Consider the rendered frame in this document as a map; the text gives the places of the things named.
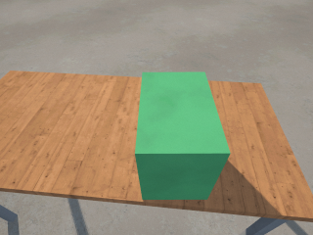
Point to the carton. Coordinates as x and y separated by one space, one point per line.
181 146

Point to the table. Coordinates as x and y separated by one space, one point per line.
73 135

